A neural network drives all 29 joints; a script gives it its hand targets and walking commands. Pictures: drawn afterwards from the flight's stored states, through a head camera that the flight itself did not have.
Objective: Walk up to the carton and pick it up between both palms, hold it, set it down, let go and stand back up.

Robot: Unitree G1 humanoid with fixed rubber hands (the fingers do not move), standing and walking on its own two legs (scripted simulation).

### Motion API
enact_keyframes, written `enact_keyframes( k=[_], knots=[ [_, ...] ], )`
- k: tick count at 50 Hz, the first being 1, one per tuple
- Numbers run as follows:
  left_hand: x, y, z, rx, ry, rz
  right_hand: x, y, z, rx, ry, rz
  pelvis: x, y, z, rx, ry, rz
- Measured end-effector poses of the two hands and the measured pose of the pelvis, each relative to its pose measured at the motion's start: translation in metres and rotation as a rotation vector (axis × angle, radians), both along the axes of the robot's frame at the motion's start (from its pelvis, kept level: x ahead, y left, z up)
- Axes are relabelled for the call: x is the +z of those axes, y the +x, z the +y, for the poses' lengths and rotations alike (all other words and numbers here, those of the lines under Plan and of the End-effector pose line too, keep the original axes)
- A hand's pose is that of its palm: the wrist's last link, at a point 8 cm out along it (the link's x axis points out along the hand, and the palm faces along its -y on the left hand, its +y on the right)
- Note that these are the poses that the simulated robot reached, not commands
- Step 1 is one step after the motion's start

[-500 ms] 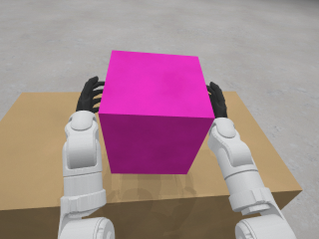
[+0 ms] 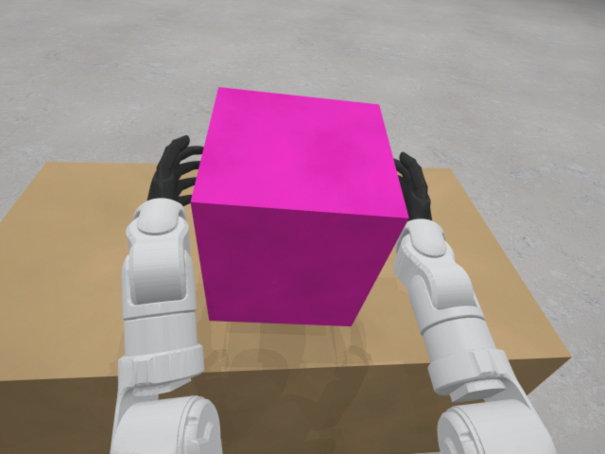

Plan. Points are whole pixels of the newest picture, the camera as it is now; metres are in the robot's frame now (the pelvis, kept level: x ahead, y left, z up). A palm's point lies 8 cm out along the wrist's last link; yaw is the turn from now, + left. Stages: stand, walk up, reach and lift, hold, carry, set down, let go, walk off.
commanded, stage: hold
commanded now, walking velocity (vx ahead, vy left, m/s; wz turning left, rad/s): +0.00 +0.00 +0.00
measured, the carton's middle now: (290, 217) +0.40 +0.02 +0.14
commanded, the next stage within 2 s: none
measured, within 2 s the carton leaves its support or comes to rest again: neither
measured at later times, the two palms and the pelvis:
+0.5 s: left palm (167, 204) +0.36 +0.17 +0.19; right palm (410, 218) +0.36 -0.13 +0.17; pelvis +0.00 +0.00 +0.00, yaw +0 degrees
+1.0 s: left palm (175, 197) +0.37 +0.16 +0.19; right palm (417, 215) +0.36 -0.14 +0.17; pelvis +0.01 +0.00 +0.00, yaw +0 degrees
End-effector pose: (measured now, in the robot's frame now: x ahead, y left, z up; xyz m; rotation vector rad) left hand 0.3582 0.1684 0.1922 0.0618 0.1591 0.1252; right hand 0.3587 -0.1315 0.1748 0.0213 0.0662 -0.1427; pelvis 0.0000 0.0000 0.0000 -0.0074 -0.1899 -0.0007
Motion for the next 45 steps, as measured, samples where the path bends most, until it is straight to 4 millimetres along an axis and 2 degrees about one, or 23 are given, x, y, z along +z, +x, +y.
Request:
enact_keyframes(
  k=[28,38,45],
  knots=[
    [-0.002,-0.001,0.001,-0.003,0.015,-0.005,-0.002,-0.001,0.001,0.001,0.006,-0.007,0.000,0.004,0.004,0.003,-0.002,-0.007],
    [0.007,0.012,-0.012,-0.030,0.044,-0.002,-0.004,0.004,-0.011,-0.029,0.024,-0.005,0.000,0.005,0.004,0.003,0.001,0.001],
    [0.007,0.013,-0.014,-0.031,0.034,-0.010,0.000,0.004,-0.013,-0.031,0.009,-0.016,0.000,0.011,0.003,-0.002,0.000,-0.015]
  ],
)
